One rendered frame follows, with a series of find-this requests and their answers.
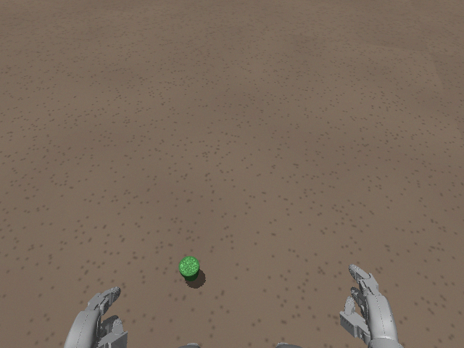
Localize cup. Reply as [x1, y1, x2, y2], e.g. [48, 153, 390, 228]
[178, 256, 199, 281]

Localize left robot hand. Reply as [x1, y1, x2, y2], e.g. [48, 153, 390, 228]
[64, 286, 128, 348]

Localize right robot hand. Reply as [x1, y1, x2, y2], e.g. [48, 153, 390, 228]
[340, 264, 399, 345]

